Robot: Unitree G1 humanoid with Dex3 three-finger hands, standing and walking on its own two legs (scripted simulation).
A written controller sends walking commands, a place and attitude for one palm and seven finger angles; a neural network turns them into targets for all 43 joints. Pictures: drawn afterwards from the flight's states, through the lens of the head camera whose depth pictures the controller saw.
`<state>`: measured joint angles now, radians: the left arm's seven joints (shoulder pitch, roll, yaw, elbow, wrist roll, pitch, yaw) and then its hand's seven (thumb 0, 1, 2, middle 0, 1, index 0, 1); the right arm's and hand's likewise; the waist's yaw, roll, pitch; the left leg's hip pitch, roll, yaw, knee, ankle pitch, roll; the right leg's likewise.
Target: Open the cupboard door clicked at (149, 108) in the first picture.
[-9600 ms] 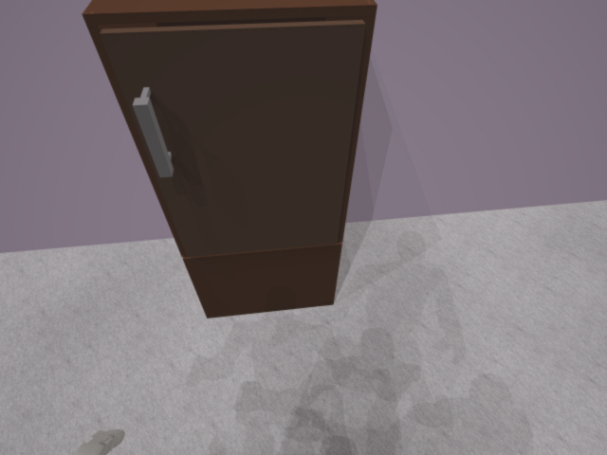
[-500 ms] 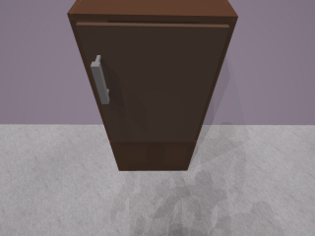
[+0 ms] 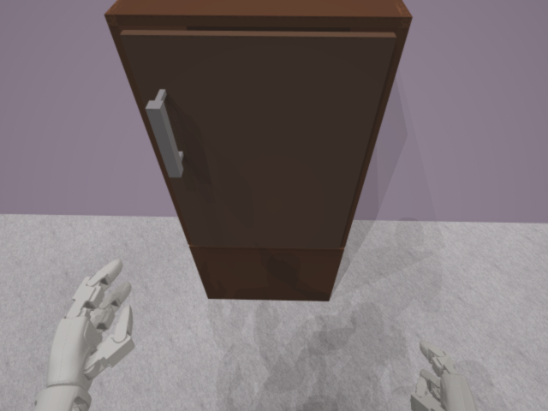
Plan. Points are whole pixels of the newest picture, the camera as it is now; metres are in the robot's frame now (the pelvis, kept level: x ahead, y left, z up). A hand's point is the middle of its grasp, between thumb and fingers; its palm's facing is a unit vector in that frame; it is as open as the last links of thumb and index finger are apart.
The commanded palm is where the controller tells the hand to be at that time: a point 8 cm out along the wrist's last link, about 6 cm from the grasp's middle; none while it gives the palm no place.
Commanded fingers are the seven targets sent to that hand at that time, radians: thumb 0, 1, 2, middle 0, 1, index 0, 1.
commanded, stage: raise the hand with hooked fingers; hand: left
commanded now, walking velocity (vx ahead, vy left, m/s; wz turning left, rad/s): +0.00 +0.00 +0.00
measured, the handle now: (169, 135) +0.57 +0.22 +0.09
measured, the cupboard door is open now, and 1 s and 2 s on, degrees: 0 0 0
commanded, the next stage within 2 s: move the hooked fingers beside the handle in 1.84 s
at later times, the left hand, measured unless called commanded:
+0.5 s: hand (96, 355) +0.19 +0.24 +0.02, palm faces -0.01 -1.00 -0.02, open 10.6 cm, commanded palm +0.16 +0.30 +0.03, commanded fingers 0.00 -0.01 0.51 -0.27 -0.88 -0.27 -0.88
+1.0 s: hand (36, 315) +0.23 +0.31 +0.07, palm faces +0.05 -1.00 -0.04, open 13.4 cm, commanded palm +0.20 +0.35 +0.08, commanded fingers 0.00 -0.50 0.30 -0.30 -1.20 -0.30 -1.20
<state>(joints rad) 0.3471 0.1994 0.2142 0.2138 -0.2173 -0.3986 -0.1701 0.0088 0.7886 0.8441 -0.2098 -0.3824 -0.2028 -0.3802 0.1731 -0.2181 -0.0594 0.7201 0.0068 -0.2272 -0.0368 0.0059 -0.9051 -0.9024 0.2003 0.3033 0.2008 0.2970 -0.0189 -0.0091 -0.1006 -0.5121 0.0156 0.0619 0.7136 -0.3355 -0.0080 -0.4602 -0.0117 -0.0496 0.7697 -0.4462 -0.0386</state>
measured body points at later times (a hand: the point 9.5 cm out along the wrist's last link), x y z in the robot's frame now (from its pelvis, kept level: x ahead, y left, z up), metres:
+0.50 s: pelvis -0.05 +0.00 -0.03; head -0.02 +0.00 +0.41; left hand +0.19 +0.29 +0.03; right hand +0.09 -0.23 -0.12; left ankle +0.01 +0.13 -0.71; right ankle -0.04 -0.09 -0.71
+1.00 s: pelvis -0.03 +0.05 -0.01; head -0.01 +0.07 +0.44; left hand +0.22 +0.36 +0.07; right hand +0.16 -0.18 -0.07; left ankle +0.01 +0.13 -0.71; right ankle -0.04 -0.09 -0.71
